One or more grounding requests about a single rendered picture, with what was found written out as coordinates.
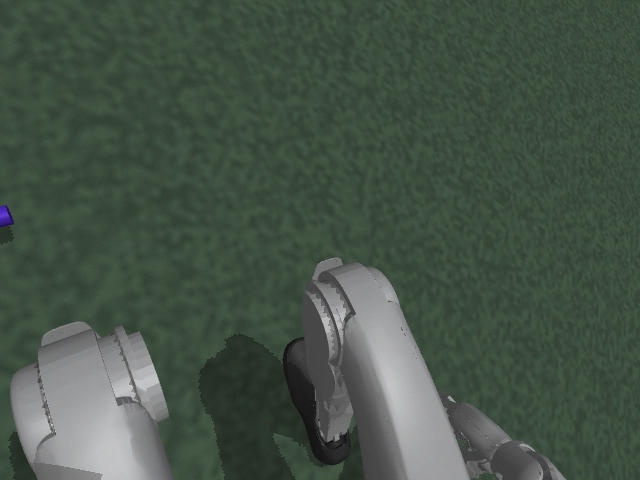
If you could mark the right robot arm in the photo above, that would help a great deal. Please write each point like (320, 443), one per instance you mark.
(516, 460)

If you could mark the right robot hand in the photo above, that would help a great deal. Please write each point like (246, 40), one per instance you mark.
(475, 429)

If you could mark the bottle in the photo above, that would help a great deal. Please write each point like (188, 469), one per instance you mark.
(5, 216)

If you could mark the right robot foot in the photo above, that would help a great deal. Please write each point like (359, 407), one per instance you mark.
(302, 394)

